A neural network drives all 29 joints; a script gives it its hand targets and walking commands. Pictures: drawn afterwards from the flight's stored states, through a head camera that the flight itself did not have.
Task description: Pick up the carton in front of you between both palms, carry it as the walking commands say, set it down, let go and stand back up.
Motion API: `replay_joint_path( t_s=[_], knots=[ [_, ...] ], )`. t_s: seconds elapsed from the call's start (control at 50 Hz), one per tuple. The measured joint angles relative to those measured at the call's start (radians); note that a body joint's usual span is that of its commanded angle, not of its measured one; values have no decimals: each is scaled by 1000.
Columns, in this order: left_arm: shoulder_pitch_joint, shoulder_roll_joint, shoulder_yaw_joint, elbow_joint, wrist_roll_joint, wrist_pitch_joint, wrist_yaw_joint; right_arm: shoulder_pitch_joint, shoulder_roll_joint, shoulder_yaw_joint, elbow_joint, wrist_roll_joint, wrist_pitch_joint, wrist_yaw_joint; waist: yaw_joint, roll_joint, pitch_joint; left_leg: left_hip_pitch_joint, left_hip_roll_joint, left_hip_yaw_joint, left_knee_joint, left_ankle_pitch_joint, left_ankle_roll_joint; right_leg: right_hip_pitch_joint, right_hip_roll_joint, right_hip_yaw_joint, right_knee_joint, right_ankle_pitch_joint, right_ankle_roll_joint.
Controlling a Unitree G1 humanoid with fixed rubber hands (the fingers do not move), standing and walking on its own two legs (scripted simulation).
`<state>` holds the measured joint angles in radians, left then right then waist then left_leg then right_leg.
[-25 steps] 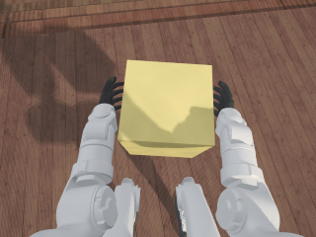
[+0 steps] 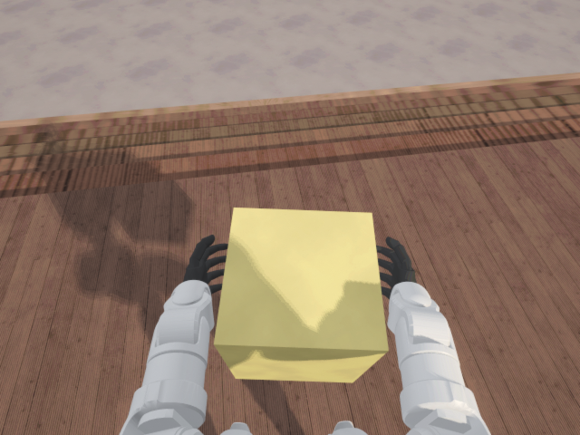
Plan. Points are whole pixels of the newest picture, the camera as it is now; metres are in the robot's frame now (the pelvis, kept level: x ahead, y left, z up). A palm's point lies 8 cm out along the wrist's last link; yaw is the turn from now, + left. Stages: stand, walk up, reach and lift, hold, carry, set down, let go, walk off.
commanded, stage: reach and lift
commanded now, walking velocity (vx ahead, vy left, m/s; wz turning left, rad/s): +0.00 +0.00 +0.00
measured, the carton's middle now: (298, 302) +0.35 -0.01 -0.09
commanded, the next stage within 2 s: hold in 1.32 s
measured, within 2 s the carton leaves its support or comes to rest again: neither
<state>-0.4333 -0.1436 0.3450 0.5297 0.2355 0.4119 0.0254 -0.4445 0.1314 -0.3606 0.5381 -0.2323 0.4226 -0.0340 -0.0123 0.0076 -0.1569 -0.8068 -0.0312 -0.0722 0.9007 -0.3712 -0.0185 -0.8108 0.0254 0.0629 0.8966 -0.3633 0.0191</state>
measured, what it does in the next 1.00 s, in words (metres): rises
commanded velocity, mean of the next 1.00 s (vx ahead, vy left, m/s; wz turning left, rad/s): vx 0.00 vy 0.00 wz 0.00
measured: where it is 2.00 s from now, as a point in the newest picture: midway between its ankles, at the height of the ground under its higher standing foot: outside the picture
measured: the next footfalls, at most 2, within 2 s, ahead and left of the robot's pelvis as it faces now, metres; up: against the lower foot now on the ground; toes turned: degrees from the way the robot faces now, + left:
none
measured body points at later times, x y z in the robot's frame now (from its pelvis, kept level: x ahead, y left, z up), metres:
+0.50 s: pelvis +0.00 +0.00 +0.05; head -0.02 +0.00 +0.50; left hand +0.31 +0.15 +0.06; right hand +0.32 -0.15 +0.06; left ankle +0.03 +0.13 -0.69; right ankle +0.04 -0.13 -0.69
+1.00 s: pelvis +0.02 +0.00 +0.06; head +0.00 +0.00 +0.51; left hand +0.33 +0.15 +0.08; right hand +0.33 -0.15 +0.07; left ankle +0.03 +0.13 -0.69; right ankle +0.04 -0.13 -0.69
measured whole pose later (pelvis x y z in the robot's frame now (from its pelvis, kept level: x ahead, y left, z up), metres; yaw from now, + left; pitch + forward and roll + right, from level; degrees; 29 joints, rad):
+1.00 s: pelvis +0.02 +0.00 +0.06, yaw +0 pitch -4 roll +0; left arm -0.27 -0.15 0.24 0.32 0.28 0.65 -0.01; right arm -0.28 0.16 -0.25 0.32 -0.29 0.65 -0.01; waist 0.00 0.00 0.01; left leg -0.13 -0.01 -0.07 0.41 -0.21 -0.01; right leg -0.14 0.01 0.07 0.41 -0.21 0.01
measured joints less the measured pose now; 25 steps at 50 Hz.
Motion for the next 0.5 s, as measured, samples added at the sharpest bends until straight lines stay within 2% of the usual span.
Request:
replay_joint_path(
  t_s=[0.3,0.5],
  knots=[
    [160,-11,-79,-148,9,141,-20,163,26,82,-152,-12,139,5,12,-5,85,489,15,-3,-345,111,3,489,-8,3,-345,112,-5],
    [102,-26,-27,-107,68,189,-40,102,35,30,-105,-77,182,32,17,-6,155,594,13,-2,-387,135,7,595,-12,5,-390,136,-3]
  ],
)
